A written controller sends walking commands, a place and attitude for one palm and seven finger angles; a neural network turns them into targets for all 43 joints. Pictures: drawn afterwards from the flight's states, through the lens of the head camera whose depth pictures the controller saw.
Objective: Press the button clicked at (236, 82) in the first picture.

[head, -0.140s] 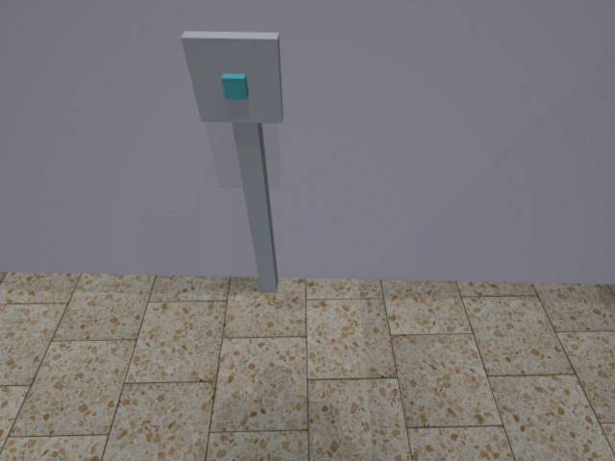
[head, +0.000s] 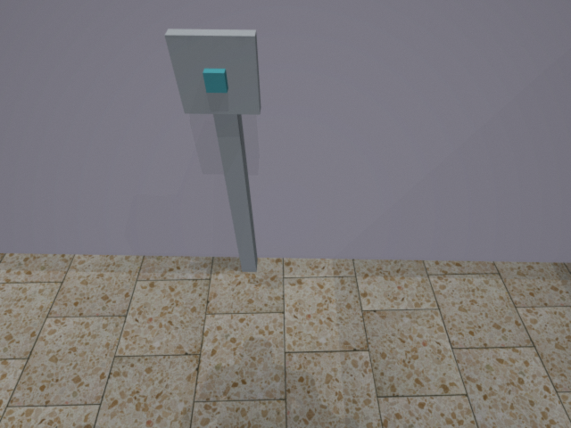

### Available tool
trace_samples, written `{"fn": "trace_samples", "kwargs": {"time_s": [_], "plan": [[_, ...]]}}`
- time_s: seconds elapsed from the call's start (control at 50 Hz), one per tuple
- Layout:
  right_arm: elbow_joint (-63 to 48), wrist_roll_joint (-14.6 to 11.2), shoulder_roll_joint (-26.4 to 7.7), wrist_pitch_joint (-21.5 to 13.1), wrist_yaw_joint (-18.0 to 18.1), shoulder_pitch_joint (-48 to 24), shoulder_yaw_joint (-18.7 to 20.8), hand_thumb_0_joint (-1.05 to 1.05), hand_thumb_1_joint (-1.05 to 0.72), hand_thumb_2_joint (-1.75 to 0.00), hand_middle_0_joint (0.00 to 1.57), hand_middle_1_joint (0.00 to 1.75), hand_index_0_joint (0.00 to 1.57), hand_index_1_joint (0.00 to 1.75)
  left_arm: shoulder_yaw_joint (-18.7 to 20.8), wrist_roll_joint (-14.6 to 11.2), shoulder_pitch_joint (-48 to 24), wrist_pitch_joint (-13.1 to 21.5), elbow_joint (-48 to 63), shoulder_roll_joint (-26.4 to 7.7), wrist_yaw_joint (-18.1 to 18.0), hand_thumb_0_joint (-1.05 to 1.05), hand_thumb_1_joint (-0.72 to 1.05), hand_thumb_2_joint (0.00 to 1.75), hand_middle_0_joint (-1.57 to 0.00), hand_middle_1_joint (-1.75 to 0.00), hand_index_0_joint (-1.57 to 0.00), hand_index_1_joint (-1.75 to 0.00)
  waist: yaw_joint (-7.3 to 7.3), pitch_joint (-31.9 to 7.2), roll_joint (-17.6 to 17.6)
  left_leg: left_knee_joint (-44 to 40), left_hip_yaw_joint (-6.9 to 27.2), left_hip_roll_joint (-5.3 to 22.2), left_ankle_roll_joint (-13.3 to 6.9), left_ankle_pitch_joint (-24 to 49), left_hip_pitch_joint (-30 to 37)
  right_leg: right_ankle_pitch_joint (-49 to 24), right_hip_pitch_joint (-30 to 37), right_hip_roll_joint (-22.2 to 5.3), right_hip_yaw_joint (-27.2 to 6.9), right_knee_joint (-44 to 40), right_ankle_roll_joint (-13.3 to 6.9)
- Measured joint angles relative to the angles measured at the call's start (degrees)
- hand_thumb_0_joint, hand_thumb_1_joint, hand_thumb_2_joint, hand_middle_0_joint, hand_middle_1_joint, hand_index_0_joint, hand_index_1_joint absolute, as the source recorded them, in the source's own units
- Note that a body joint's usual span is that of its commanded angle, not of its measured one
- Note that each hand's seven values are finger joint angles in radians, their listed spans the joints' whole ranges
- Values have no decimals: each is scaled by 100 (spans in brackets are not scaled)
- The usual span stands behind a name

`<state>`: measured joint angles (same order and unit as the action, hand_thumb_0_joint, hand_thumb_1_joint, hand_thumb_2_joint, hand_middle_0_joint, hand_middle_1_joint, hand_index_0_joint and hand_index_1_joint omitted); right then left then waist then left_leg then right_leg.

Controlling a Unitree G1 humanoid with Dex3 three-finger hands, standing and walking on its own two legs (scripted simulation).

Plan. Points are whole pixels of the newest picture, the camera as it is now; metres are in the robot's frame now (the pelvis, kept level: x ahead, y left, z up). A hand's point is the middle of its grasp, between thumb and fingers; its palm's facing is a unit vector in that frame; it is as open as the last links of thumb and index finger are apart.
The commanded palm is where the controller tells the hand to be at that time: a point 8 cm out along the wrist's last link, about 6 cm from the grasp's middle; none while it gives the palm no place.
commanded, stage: stand and wait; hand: left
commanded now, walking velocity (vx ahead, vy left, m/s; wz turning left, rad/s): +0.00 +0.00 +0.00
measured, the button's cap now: (216, 79) +0.76 +0.19 +0.09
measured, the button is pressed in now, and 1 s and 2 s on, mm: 0 0 0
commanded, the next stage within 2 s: look at it before walking up in 0.54 s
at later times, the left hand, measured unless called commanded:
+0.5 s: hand out of the picture +0.07 +0.21 -0.16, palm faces +0.00 -0.96 -0.30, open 7.3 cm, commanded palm none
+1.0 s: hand out of the picture +0.08 +0.21 -0.16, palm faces -0.02 -0.95 -0.31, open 7.3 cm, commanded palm none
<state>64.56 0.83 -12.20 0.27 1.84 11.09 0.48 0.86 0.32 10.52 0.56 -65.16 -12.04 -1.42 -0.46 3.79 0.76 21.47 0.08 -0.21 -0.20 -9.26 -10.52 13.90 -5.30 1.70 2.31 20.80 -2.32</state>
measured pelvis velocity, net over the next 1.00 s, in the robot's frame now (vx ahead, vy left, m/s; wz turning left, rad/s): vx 0.02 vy -0.02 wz -0.02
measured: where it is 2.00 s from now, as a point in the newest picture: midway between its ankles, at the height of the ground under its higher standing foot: outside the picture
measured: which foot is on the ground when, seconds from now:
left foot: down 0.00-1.00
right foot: down 0.00-1.00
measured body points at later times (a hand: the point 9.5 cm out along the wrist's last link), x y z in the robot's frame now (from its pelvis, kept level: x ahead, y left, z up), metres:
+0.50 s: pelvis +0.01 -0.01 +0.00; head +0.03 -0.02 +0.45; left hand +0.07 +0.26 -0.14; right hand +0.06 -0.28 -0.15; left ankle +0.03 +0.12 -0.75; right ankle -0.03 -0.09 -0.75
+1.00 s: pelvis +0.02 -0.02 +0.00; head +0.03 -0.03 +0.45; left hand +0.08 +0.26 -0.14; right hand +0.06 -0.29 -0.15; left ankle +0.03 +0.12 -0.75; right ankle -0.03 -0.09 -0.75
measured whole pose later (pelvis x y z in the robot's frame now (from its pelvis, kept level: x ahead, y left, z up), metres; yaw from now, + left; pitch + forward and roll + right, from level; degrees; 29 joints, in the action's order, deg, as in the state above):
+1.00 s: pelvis +0.02 -0.02 +0.00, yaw -1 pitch -2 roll +0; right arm 65.1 0.7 -16.2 0.3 1.6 8.5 0.5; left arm 0.9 0.2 8.1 0.9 -65.3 -15.7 -1.0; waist -0.5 3.8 0.9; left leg 18.0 -0.6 1.2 1.2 -9.1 -7.1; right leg 13.0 -2.0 3.1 1.4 16.9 -3.6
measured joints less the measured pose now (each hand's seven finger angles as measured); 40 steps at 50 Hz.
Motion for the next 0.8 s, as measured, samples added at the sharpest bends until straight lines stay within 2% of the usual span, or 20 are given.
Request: {"fn": "trace_samples", "kwargs": {"time_s": [0.34,0.8], "plan": [[32,-9,-229,0,-12,-200,13,1,-90,-90,20,30,20,30,15,-6,-125,27,-8,-217,13,1,91,90,-20,-30,-21,-30,9,-13,1,-170,-15,43,59,-20,184,-6,185,46,-25,-197,-49],[30,-18,-370,-4,-17,-266,3,1,-90,-90,20,30,20,30,10,-8,-215,40,-1,-330,34,1,91,90,-20,-30,-21,-30,3,-35,6,-313,-54,116,124,-4,338,-58,330,116,-74,-366,-108]]}}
